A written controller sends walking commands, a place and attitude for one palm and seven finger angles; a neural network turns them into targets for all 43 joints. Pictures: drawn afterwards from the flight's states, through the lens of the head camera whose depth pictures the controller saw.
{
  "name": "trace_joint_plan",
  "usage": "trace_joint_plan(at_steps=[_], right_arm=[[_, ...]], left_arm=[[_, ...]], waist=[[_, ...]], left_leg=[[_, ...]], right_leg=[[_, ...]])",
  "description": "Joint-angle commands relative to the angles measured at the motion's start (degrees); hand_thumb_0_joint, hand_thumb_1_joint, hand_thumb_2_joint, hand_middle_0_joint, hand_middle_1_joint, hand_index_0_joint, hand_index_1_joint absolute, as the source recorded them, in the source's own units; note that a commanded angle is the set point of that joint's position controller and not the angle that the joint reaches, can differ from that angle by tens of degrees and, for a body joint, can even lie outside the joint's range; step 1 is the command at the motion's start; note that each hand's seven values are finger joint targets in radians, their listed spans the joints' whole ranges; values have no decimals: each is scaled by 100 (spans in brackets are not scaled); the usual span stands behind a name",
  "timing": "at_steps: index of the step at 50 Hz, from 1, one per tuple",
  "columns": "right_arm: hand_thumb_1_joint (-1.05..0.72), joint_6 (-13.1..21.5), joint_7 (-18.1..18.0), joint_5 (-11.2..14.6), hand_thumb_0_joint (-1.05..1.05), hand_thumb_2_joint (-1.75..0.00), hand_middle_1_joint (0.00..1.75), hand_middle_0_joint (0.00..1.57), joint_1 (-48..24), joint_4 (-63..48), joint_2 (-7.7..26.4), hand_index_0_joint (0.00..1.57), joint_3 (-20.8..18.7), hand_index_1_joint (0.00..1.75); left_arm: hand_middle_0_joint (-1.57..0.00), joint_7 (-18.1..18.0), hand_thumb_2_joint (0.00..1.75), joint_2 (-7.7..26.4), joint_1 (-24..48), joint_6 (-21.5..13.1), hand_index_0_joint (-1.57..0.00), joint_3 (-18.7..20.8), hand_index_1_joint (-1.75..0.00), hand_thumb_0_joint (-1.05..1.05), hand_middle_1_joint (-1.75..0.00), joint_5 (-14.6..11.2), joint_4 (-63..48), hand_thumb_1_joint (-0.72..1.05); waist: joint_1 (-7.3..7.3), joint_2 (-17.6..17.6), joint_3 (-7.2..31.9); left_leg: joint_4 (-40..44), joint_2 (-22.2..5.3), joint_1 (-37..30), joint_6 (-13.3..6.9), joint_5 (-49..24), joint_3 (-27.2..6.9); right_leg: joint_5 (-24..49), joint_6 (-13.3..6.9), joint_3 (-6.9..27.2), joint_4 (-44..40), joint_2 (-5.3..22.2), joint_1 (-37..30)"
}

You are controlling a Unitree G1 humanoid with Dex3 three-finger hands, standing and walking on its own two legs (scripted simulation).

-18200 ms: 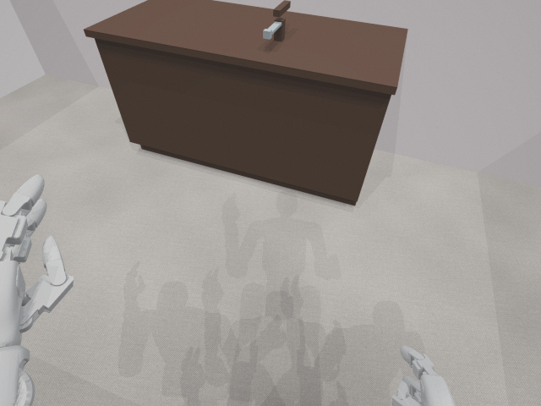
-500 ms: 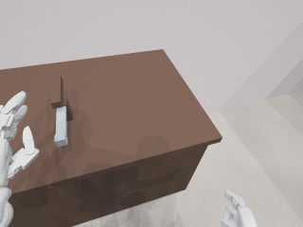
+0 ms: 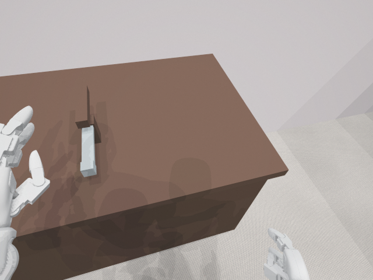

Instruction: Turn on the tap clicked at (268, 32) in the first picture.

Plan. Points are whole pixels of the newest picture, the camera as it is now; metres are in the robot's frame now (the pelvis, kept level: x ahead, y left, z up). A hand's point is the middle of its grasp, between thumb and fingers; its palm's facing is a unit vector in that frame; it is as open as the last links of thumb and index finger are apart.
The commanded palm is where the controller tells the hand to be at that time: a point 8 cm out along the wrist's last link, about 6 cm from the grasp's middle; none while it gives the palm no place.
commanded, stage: come to a stop and stand still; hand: left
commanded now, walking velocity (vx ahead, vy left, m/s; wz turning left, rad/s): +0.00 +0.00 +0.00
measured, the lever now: (88, 168) +0.33 +0.27 +0.01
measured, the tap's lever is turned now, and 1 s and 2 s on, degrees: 0 0 0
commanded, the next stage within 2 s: look again from close up in 0.02 s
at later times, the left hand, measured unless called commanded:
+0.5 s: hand (40, 180) +0.22 +0.26 +0.16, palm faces +0.39 -0.84 -0.39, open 7.4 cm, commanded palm +0.16 +0.28 +0.17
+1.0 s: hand (43, 208) +0.18 +0.23 +0.15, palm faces +0.54 -0.78 -0.32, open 7.4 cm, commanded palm +0.14 +0.26 +0.16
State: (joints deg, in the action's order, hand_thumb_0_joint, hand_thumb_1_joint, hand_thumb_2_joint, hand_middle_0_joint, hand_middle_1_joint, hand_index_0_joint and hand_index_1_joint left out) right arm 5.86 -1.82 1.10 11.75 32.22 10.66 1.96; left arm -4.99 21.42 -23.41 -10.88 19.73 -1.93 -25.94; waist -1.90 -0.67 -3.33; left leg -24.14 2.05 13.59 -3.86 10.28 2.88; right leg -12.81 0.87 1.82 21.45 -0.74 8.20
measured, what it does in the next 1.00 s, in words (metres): shifts its weight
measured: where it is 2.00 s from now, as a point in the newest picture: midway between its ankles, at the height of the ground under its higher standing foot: outside the picture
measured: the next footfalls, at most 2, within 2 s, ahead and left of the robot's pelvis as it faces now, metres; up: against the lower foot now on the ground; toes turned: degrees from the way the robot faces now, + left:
none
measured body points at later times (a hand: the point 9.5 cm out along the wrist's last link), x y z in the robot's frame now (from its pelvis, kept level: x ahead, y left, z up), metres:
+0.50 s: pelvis +0.00 +0.00 +0.00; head +0.03 +0.02 +0.45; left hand +0.19 +0.30 +0.18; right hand +0.17 -0.23 -0.08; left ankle +0.03 +0.07 -0.74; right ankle -0.01 -0.14 -0.74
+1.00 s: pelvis -0.04 -0.06 -0.03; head -0.05 -0.07 +0.42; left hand +0.15 +0.27 +0.17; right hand +0.17 -0.25 -0.11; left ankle +0.03 +0.07 -0.74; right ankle -0.02 -0.12 -0.74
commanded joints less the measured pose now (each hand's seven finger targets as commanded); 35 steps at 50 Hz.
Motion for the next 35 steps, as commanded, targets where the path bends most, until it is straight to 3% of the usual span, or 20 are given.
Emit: trace_joint_plan(at_steps=[1,2,3,4,5,6,7,10,13,15,20,24,25,26,27,28,29,30,33,35], right_arm=[[-90,300,-54,2,0,-90,30,20,-422,-847,781,20,-305,30],[-90,307,-54,28,0,-90,30,20,-431,-898,762,20,-337,30],[-90,556,23,-404,0,-90,30,20,-44,-783,1020,20,-368,30],[-90,541,-8,-158,0,-90,30,20,-486,-443,343,20,-134,30],[-90,574,109,37,0,-90,30,20,-239,-742,729,20,-553,30],[-90,603,151,39,0,-90,30,20,-113,-886,797,20,-552,30],[-90,606,230,50,0,-90,30,20,-182,-908,819,20,-548,30],[-90,589,316,106,0,-90,30,20,-470,-928,773,20,-456,30],[-90,552,172,23,0,-90,30,20,-504,-910,840,20,-444,30],[-90,518,58,8,0,-90,30,20,-594,-882,830,20,-406,30],[-90,579,-64,-15,0,-90,30,20,-611,-875,759,20,-350,30],[-90,646,-35,-35,0,-90,30,20,-484,-799,805,20,-394,30],[-90,460,-394,421,0,-90,30,20,521,-1422,1202,20,581,30],[-90,665,-178,-357,0,-90,30,20,-283,-334,984,20,-455,30],[-90,766,142,-217,0,-90,30,20,-185,-651,977,20,-393,30],[-90,820,168,-254,0,-90,30,20,-197,-504,1277,20,-552,30],[-90,793,166,-177,0,-90,30,20,-362,-557,1189,20,-499,30],[-90,753,255,-44,0,-90,30,20,-585,-561,1026,20,-353,30],[-90,548,289,-58,0,-90,30,20,-808,-576,1129,20,-306,30],[-90,436,221,-108,0,-90,30,20,-911,-612,1119,20,-305,30]], left_arm=[[-20,-81,90,889,308,-372,-20,550,-30,0,-30,-55,-1155,90],[-20,-98,90,981,335,-361,-20,627,-30,0,-30,-50,-1209,90],[-20,-117,90,5493,6179,-963,-20,3924,-30,0,-30,818,-2602,90],[-20,114,90,1843,2797,-736,-20,1593,-30,0,-30,212,842,90],[-20,141,90,883,1373,-579,-20,999,-30,0,-30,-5,690,90],[-20,213,90,809,1430,-658,-20,605,-30,0,-30,-15,-78,90],[-20,197,90,876,966,-678,-20,620,-30,0,-30,-61,-519,90],[-20,91,90,723,-7,-633,-20,463,-30,0,-30,-98,-927,90],[-20,15,90,1127,120,-689,-20,879,-30,0,-30,-103,-853,90],[-20,-53,90,1556,501,-774,-20,1311,-30,0,-30,-94,-1110,90],[-20,-28,90,1328,868,-852,-20,1064,-30,0,-30,-109,-1275,90],[-20,-38,90,920,673,-808,-20,666,-30,0,-30,-73,-1186,90],[-20,-169,90,5121,5768,-1545,-20,1903,-30,0,-30,127,-3634,90],[-20,103,90,2331,3332,-365,-20,1707,-30,0,-30,540,330,90],[-20,264,90,958,2004,39,-20,368,-30,0,-30,-69,96,90],[-20,509,90,963,1528,369,-20,794,-30,0,-30,-288,-326,90],[-20,702,90,875,951,770,-20,579,-30,0,-30,-496,-569,90],[-20,801,90,282,270,1152,-20,222,-30,0,-30,-646,-275,90],[-20,722,90,732,546,1301,-20,370,-30,0,-30,-360,-775,90],[-20,443,90,1467,536,868,-20,1159,-30,0,-30,-280,-1182,90]], waist=[[67,586,904],[67,578,918],[-41,-359,140],[109,-221,1211],[-91,1104,1727],[-12,1328,1788],[-46,1203,1626],[-84,204,1148],[-33,-387,796],[1,-53,771],[21,649,923],[28,397,989],[399,2116,965],[-261,1588,1696],[17,1110,1846],[-271,774,2431],[-392,875,2366],[-376,781,1879],[-308,213,951],[-276,172,1161]], left_leg=[[616,-880,-636,335,-347,-818],[610,-913,-645,326,-273,-827],[-333,-937,457,101,-619,-595],[-46,-582,-648,163,-1093,-713],[46,-605,-1466,372,-1558,-457],[-14,-816,-1231,314,-1540,-497],[43,-861,-1041,253,-1516,-618],[143,-766,-513,226,-701,-516],[236,-654,-200,257,121,-524],[312,-624,-278,252,176,-545],[375,-668,-459,173,221,-555],[265,-644,-605,179,-95,-554],[1,-667,532,81,738,-806],[103,-576,-983,644,-1407,-746],[-91,-599,-1707,921,-3334,-1088],[-329,-683,-2197,818,-3968,-905],[-395,-618,-2245,727,-4142,-746],[-308,-625,-2043,769,-3989,-749],[-234,-504,-857,655,-2020,-720],[-313,-405,-644,571,-1179,-650]], right_leg=[[653,-223,-63,-125,237,192],[650,-233,-20,-159,289,156],[675,-239,345,-307,575,993],[418,-424,394,-33,562,960],[855,-508,303,383,269,585],[659,-399,250,501,316,474],[631,-321,269,492,294,353],[804,-239,242,184,313,225],[433,-228,333,-155,335,412],[322,-248,324,-162,337,504],[448,-216,212,-103,300,344],[734,-212,248,-224,285,286],[-416,208,123,749,-16,158],[289,-424,-450,1033,-130,600],[232,-326,-659,987,-241,1181],[451,-233,-493,999,-166,1281],[576,-238,-515,961,-99,1184],[466,-208,-589,1018,-145,1282],[513,-261,-847,931,-103,1315],[557,-274,-826,879,-177,1205]])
